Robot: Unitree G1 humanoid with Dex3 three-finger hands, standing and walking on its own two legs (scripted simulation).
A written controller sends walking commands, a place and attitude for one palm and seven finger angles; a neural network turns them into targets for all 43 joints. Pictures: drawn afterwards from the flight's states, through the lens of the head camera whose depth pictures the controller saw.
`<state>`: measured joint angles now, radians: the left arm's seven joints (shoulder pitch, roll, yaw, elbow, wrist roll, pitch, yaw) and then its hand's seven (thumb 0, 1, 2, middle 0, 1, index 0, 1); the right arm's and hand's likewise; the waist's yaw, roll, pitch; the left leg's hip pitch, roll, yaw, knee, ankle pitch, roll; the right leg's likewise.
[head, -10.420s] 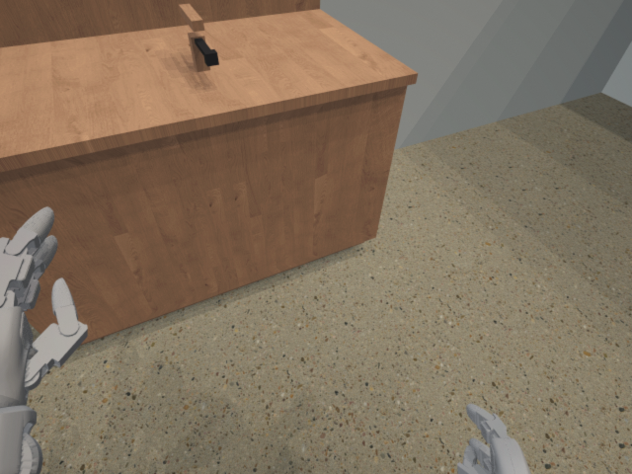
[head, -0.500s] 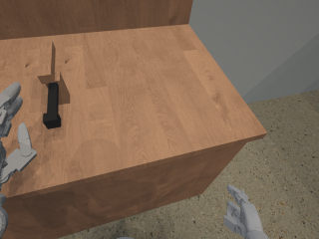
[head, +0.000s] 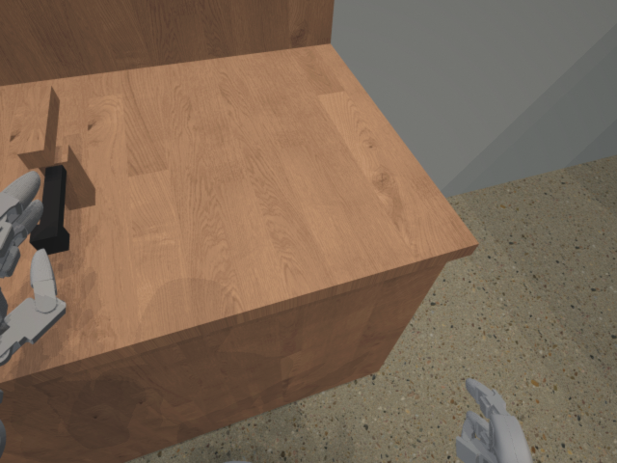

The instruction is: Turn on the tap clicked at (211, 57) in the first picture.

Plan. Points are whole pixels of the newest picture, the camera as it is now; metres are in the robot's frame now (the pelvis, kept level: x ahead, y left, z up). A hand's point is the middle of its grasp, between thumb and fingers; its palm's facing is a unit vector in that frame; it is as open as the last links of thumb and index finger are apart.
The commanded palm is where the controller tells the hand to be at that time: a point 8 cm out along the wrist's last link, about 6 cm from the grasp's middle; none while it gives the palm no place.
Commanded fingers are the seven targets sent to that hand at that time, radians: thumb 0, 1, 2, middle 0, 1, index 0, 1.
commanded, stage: shuffle to correct the standing spot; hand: left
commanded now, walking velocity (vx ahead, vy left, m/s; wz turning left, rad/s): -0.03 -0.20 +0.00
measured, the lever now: (50, 238) +0.33 +0.33 +0.11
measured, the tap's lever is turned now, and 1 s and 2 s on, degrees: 0 0 0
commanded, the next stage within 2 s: none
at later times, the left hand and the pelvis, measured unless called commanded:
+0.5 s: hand (55, 301) +0.23 +0.25 +0.16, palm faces +0.32 -0.85 -0.41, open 7.4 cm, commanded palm +0.17 +0.29 +0.18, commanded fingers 0.00 0.90 0.90 -0.20 -0.30 -0.20 -0.30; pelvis +0.01 +0.00 +0.00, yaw +1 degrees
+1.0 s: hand (44, 315) +0.21 +0.25 +0.16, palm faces +0.33 -0.85 -0.41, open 7.4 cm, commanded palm +0.15 +0.29 +0.18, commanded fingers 0.00 0.90 0.90 -0.20 -0.30 -0.20 -0.30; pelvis +0.00 +0.00 +0.00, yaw +1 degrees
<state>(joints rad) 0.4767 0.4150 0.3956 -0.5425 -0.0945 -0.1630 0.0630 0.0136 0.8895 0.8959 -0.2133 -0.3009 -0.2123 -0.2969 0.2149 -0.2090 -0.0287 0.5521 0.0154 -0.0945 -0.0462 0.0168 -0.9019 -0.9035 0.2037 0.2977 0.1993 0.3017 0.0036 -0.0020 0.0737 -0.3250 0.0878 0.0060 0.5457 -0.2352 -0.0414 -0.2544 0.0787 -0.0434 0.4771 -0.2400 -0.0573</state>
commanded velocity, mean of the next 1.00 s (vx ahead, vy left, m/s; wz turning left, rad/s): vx -0.06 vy -0.19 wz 0.00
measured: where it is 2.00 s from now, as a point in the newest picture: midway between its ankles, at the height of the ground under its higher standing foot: outside the picture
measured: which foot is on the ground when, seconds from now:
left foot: down 0.00-1.00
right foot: down 0.00-1.00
